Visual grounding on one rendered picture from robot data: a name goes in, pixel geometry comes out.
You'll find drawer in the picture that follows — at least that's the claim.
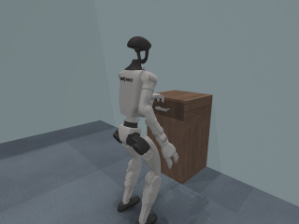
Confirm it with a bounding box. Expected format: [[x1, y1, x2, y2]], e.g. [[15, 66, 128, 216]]
[[152, 98, 185, 121]]

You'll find humanoid robot head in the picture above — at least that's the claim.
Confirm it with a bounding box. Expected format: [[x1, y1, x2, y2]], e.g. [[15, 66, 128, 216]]
[[124, 36, 151, 71]]

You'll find robot left hand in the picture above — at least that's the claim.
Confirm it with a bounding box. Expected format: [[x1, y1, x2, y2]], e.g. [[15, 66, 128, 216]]
[[149, 93, 164, 106]]

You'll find humanoid robot torso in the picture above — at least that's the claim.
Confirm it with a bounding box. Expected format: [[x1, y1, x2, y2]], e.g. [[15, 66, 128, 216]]
[[118, 66, 145, 147]]

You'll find cabinet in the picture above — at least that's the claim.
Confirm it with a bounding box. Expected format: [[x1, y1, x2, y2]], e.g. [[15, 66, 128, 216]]
[[147, 90, 213, 184]]

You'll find right robot upper arm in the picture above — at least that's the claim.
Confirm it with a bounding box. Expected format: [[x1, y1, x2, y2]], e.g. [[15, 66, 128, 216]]
[[137, 70, 158, 118]]

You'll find handle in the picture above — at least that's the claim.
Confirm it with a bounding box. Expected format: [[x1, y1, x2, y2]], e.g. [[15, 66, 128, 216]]
[[155, 106, 170, 112]]

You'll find robot right hand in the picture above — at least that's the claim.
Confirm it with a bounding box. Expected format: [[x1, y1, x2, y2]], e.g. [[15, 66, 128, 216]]
[[161, 142, 178, 169]]

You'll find right robot forearm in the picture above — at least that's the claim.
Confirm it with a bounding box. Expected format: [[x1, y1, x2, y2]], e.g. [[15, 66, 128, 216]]
[[144, 105, 169, 147]]

